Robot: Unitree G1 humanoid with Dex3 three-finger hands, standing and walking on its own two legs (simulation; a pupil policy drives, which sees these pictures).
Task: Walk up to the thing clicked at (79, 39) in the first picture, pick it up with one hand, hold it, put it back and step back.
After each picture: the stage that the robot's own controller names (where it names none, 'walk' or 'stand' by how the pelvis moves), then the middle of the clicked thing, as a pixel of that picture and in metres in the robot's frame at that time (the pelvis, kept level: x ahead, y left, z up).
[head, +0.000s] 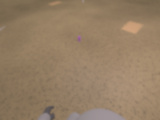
stand; (79, 38) +1.79 +0.36 -0.72
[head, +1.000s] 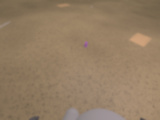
walk; (86, 44) +1.67 +0.12 -0.70
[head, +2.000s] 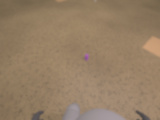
walk; (86, 57) +1.08 +0.09 -0.69
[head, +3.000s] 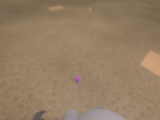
walk; (77, 79) +0.67 +0.15 -0.71
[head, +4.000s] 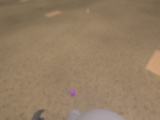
walk; (72, 92) +0.46 +0.25 -0.70
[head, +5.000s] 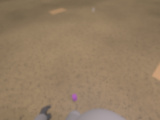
stand; (74, 97) +0.37 +0.21 -0.71
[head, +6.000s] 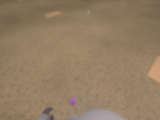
stand; (73, 101) +0.34 +0.22 -0.72
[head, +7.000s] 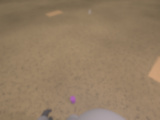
stand; (73, 99) +0.36 +0.22 -0.73
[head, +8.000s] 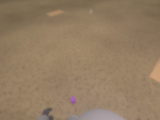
stand; (73, 100) +0.35 +0.22 -0.73
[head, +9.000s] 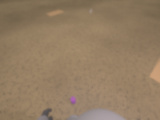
stand; (73, 100) +0.34 +0.22 -0.73
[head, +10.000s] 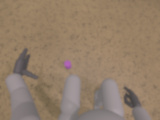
go down; (68, 64) +0.42 +0.22 -0.41
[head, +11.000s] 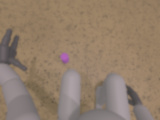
go down; (65, 58) +0.44 +0.23 -0.31
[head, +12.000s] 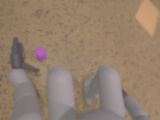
close in; (41, 54) +0.42 +0.27 -0.23
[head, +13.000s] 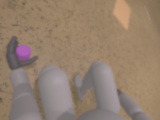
close; (23, 53) +0.42 +0.29 -0.22
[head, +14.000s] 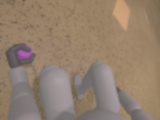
lift; (24, 53) +0.41 +0.28 -0.23
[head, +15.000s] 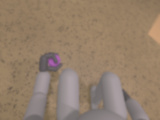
lift; (54, 62) +0.35 +0.27 -0.10
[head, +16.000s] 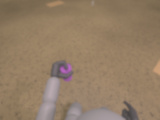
hold; (66, 72) +0.33 +0.18 +0.03
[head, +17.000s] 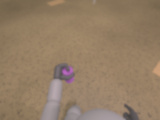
hold; (68, 75) +0.32 +0.17 -0.01
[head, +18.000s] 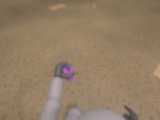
hold; (69, 73) +0.33 +0.17 +0.01
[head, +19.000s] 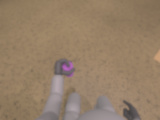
crouch; (68, 69) +0.36 +0.17 -0.05
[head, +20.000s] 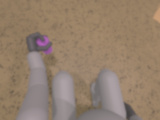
lower; (45, 45) +0.49 +0.27 -0.09
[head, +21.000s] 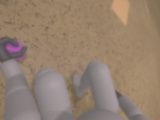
lower; (16, 50) +0.44 +0.30 -0.23
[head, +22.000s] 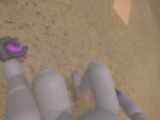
lower; (17, 50) +0.43 +0.30 -0.23
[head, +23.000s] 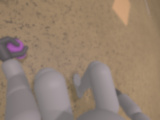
lower; (17, 49) +0.44 +0.30 -0.23
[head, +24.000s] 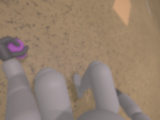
lower; (18, 49) +0.44 +0.30 -0.23
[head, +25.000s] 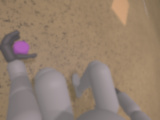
open; (21, 50) +0.43 +0.28 -0.23
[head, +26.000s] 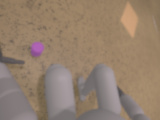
stand; (37, 49) +0.43 +0.27 -0.24
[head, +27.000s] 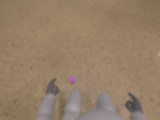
stand; (72, 80) +0.41 +0.20 -0.57
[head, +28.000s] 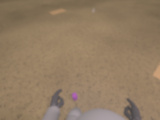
stand; (74, 96) +0.40 +0.19 -0.67
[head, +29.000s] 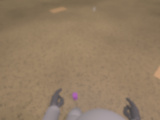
stand; (75, 96) +0.39 +0.18 -0.67
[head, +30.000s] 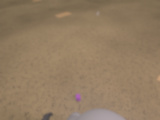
stand; (78, 97) +0.41 +0.18 -0.72
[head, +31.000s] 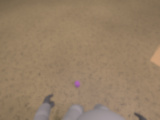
walk; (77, 84) +0.42 +0.15 -0.70
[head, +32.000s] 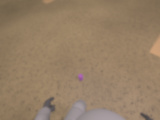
walk; (80, 77) +0.57 +0.20 -0.71
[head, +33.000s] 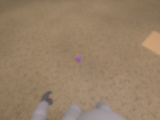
walk; (78, 58) +0.89 +0.21 -0.69
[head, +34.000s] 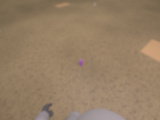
stand; (81, 62) +0.99 +0.20 -0.72
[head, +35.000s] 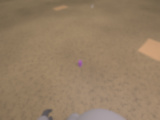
stand; (80, 63) +1.01 +0.22 -0.73
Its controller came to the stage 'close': yes
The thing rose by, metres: 0.71
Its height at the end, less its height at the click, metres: +0.00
